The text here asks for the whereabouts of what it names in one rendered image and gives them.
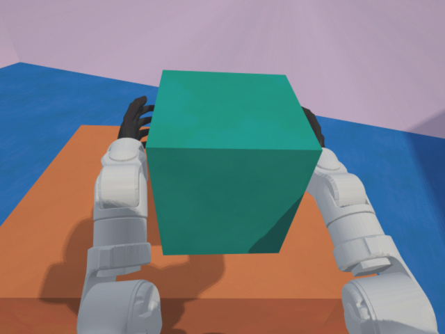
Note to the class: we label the robot right hand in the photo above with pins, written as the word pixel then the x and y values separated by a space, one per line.
pixel 314 125

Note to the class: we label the left robot forearm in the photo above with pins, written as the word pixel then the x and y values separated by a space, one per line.
pixel 120 210

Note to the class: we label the right robot upper arm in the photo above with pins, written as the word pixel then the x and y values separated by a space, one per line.
pixel 386 304

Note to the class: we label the right robot forearm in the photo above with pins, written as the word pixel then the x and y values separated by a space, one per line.
pixel 360 245

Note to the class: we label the carton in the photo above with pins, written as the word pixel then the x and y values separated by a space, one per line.
pixel 230 156

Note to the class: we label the left robot upper arm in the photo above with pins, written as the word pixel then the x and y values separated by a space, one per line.
pixel 123 307

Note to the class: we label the robot left hand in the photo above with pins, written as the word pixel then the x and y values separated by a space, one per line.
pixel 132 121

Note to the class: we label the pedestal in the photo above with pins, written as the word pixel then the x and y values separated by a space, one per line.
pixel 44 246

